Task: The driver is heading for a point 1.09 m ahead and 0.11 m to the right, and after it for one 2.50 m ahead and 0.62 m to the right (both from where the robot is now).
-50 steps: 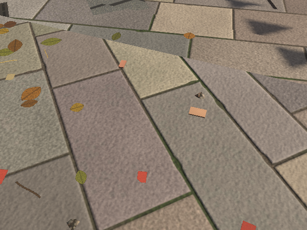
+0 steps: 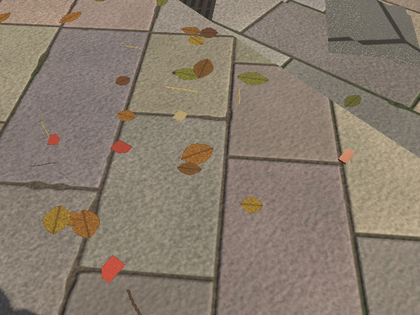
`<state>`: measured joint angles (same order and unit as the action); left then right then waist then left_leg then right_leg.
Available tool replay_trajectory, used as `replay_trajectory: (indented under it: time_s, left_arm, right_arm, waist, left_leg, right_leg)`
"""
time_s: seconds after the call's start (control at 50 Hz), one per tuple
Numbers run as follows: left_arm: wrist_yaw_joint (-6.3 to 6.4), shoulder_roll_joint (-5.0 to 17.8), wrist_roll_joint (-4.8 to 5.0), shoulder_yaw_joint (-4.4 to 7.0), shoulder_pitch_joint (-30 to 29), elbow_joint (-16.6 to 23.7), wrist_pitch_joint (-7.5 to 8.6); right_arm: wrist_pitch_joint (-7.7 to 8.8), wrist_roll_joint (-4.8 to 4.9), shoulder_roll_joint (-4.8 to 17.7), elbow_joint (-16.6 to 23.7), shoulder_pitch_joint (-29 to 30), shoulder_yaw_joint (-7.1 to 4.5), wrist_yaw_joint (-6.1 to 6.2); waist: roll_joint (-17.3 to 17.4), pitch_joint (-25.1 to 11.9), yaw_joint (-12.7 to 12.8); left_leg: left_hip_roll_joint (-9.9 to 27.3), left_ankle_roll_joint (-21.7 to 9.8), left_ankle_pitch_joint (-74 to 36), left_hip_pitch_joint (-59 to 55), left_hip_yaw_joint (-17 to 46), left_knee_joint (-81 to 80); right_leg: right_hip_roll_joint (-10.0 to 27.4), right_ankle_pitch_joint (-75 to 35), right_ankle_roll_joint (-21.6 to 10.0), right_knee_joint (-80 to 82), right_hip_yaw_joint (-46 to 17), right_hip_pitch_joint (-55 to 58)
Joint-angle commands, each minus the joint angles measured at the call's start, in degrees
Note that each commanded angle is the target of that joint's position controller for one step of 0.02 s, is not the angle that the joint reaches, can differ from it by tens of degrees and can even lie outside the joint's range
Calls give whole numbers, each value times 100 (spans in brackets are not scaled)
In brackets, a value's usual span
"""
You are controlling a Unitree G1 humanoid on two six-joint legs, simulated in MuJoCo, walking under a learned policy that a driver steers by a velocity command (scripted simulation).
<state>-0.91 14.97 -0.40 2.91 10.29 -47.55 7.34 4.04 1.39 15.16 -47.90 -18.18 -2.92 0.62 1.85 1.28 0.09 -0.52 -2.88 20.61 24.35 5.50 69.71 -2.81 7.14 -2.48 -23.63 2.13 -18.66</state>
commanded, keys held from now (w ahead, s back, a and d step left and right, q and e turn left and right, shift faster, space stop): w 1.00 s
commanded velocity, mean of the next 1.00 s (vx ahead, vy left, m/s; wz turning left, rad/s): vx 0.50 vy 0.00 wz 0.07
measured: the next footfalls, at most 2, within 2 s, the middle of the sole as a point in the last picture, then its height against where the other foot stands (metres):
left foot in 0.34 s outside the picture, level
right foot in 0.90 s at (237, 256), level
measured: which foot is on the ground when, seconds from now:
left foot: up 0.00-0.32, down 0.34-0.90, up 0.92-1.00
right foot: down 0.00-0.34, up 0.36-0.88, down 0.90-1.00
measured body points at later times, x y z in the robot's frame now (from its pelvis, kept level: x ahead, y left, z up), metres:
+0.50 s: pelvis +0.26 +0.08 +0.00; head +0.29 +0.10 +0.45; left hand +0.33 +0.35 -0.13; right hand +0.39 -0.18 -0.10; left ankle +0.30 +0.16 -0.74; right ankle +0.21 -0.08 -0.65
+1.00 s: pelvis +0.54 +0.03 -0.01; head +0.57 +0.02 +0.44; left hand +0.71 +0.29 -0.11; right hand +0.56 -0.24 -0.15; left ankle +0.37 +0.17 -0.65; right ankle +0.62 -0.05 -0.74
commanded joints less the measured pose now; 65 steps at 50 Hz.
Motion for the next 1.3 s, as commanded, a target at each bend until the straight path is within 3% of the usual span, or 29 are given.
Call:
replay_trajectory:
  time_s: [0.02, 0.1, 0.18, 0.24, 0.28, 0.32, 0.34, 0.36, 0.38, 0.4, 0.42, 0.44, 0.48, 0.58, 0.7, 0.8, 0.86, 0.88, 0.9, 0.92, 0.94, 0.96, 0.98, 1.0, 1.02, 1.06, 1.1, 1.18, 1.3]
  left_arm:
    - [-39, 425, -1, 80, 251, 93, 61]
    - [-7, 805, 79, 174, 462, -58, 49]
    - [10, 971, 161, 184, 748, -172, -51]
    - [2, 1028, 212, 174, 1062, -321, -129]
    - [9, 1092, 225, 184, 1090, -370, -194]
    - [29, 1101, 211, 162, 985, -369, -262]
    - [42, 915, 158, 91, 989, -343, -272]
    - [61, 557, -26, -61, 1008, -130, -235]
    - [36, 77, 100, -187, 1583, -89, -104]
    - [18, 778, 230, -28, 1249, -136, -26]
    - [4, 929, 279, 28, 820, -11, 5]
    - [35, 824, 215, 20, 635, -11, -21]
    - [40, 659, 115, 41, 633, -4, -136]
    - [67, 432, 47, 29, 160, 176, -303]
    - [-41, 265, 88, -45, -1005, 508, -225]
    - [-205, 321, 143, -64, -1639, 831, -142]
    - [-252, 521, 128, 15, -1243, 786, -102]
    - [-224, 672, 115, 111, -635, 615, -101]
    - [-166, 965, 102, 254, 367, 319, -110]
    - [-104, 1484, -11, 383, 1287, 173, -133]
    - [-132, 1461, 43, 358, 1520, 72, -163]
    - [-117, 1021, 116, 235, 1323, 82, -165]
    - [-98, 876, 137, 181, 807, 175, -171]
    - [-103, 743, 94, 140, 394, 243, -170]
    - [-125, 594, 30, 101, 160, 276, -149]
    - [-151, 496, -6, 86, 64, 223, -93]
    - [-127, 611, 17, 116, 177, 106, -46]
    - [5, 769, 41, 151, 579, -93, -111]
    - [69, 876, 144, 152, 1255, -384, -228]
  right_arm:
    - [53, -16, 183, 414, -161, -49, -24]
    - [69, -132, 92, 729, 551, 62, -43]
    - [126, -77, 137, 912, 1299, 108, -118]
    - [141, -18, 264, 1114, 1750, 86, -178]
    - [164, -13, 374, 1205, 1824, 48, -220]
    - [175, -55, 588, 1034, 1156, -87, -214]
    - [171, -72, 890, 778, 244, -246, -168]
    - [131, -133, 1450, 633, -811, -392, -100]
    - [111, -161, 1690, 582, -931, -411, -161]
    - [144, -106, 1102, 628, -743, -272, -197]
    - [169, -79, 859, 701, -331, -190, -208]
    - [172, -101, 720, 770, 76, -141, -234]
    - [196, -158, 527, 779, 422, -98, -266]
    - [273, -134, 688, 454, 53, -169, -183]
    - [180, -86, 818, 113, -460, -175, -61]
    - [58, -50, 882, -194, -808, -199, -14]
    - [-15, -48, 1007, -220, -633, -236, 16]
    - [-50, -56, 1023, -205, -511, -232, 24]
    - [-69, -92, 905, -150, -468, -176, 35]
    - [-5, -169, 502, -2, -874, -38, 12]
    - [126, -137, 22, -112, -1329, 112, -42]
    - [227, 31, 683, -47, -769, -57, -73]
    - [278, 112, 850, 137, -242, -104, -77]
    - [282, 42, 801, 186, 35, -105, -39]
    - [236, -38, 732, 184, 62, -138, -13]
    - [91, -52, 485, 108, -221, -127, 3]
    - [2, -76, 408, 148, -130, -128, 27]
    - [16, -136, 367, 397, 671, -124, 21]
    - [132, -77, 229, 762, 1906, -41, -125]
  waist:
    - [-520, -280, -73]
    - [-435, -63, 23]
    - [-530, 29, 276]
    - [-612, 101, 400]
    - [-649, 113, 322]
    - [-622, -211, -124]
    - [-432, -744, -515]
    - [607, -1586, -824]
    - [1912, -2031, -463]
    - [1024, -1524, -565]
    - [706, -943, -454]
    - [231, -693, -274]
    - [294, -436, 19]
    - [79, -146, 54]
    - [125, 161, -329]
    - [178, 380, -446]
    - [357, 65, -131]
    - [388, -312, 217]
    - [285, -954, 637]
    - [-628, -1901, 691]
    - [-1734, -2580, 525]
    - [-1235, -1945, 661]
    - [-933, -1102, 523]
    - [-470, -672, 337]
    - [-442, -420, 131]
    - [-620, -389, -113]
    - [-589, -223, -171]
    - [-459, -13, 23]
    - [-433, 269, 461]
  left_leg:
    - [647, -13, -273, 1048, 101, -283]
    - [836, 123, -999, 1256, -154, -1656]
    - [606, 182, -1977, 800, -461, -3001]
    - [509, 116, -1943, 725, -496, -3497]
    - [426, -28, -1632, 564, -551, -3772]
    - [165, -208, -1457, -495, -777, -4101]
    - [252, -396, -1449, -1717, -638, -4140]
    - [1579, -818, -1561, -3260, 982, -4217]
    - [2400, -1602, -440, -4457, 3461, -5125]
    - [2253, -1417, -58, -4050, 3354, -5322]
    - [2053, -1204, -494, -3399, 2482, -5332]
    - [1783, -1097, -1130, -2738, 1857, -5434]
    - [1429, -1010, -1782, -1934, 1128, -5784]
    - [1303, -1110, -2835, -1792, 395, -6141]
    - [1146, -865, -2378, -2019, -108, -6274]
    - [1504, -806, -2570, -2857, -38, -5894]
    - [1528, -645, -4028, -3059, -102, -5280]
    - [1352, -543, -4999, -2963, -267, -4588]
    - [1051, -367, -5005, -2364, -480, -3418]
    - [471, -45, -3020, -388, -736, -1254]
    - [-345, 140, 1204, 1153, -130, 136]
    - [-6, 42, 1145, 1784, 300, 686]
    - [303, -22, 567, 1994, 59, 572]
    - [567, -12, 38, 1745, -75, 269]
    - [744, 5, -274, 1421, -88, -34]
    - [886, 56, -558, 901, -83, -324]
    - [934, 156, -809, 1018, -151, -632]
    - [949, 306, -1935, 1611, -221, -1833]
    - [607, 303, -2631, 1449, -429, -3545]
  right_leg:
    - [1569, -151, -1146, 1458, -1791, 994]
    - [1594, -574, -1244, 1763, -1244, 816]
    - [1366, -667, -980, 1650, -684, 771]
    - [1574, -440, -859, 1451, -764, 1171]
    - [1732, -425, -760, 1222, -831, 1435]
    - [1562, -1446, -554, 372, -621, 1418]
    - [1239, -1845, -367, -815, -307, 1041]
    - [810, -229, -95, -2913, 80, -153]
    - [29, 2514, 78, -4443, -276, -2095]
    - [389, 2389, -1, -5045, -755, -2703]
    - [653, 1780, -98, -4992, -681, -2835]
    - [889, 1283, -61, -4752, -602, -2547]
    - [1129, 754, 20, -4241, -618, -2012]
    - [1108, -128, 225, -3266, -546, -2316]
    - [846, -1425, 190, -1397, -292, -2136]
    - [714, -891, -30, -768, -261, -2304]
    - [431, -310, -263, -576, -22, -1403]
    - [213, -335, -394, -464, 172, -508]
    - [321, -562, -599, -566, 39, 990]
    - [1741, -458, -1254, -700, -1865, 3310]
    - [2573, 610, -1790, 207, -4216, 4402]
    - [2368, 1188, -1500, 522, -4014, 3955]
    - [2214, 905, -1274, 678, -3163, 3029]
    - [2006, 360, -1170, 857, -2573, 2134]
    - [1784, -91, -1103, 1044, -2121, 1488]
    - [1550, -390, -1114, 1375, -1647, 926]
    - [1496, -791, -1175, 1562, -1292, 712]
    - [1393, -1276, -1073, 1660, -880, 1011]
    - [1384, -935, -933, 1530, -812, 1512]
Keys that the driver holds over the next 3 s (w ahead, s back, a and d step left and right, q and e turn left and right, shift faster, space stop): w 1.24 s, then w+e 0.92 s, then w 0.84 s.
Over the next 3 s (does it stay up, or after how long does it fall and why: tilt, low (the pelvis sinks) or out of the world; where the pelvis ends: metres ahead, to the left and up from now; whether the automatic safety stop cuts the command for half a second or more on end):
stays up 1.56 -0.25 -0.01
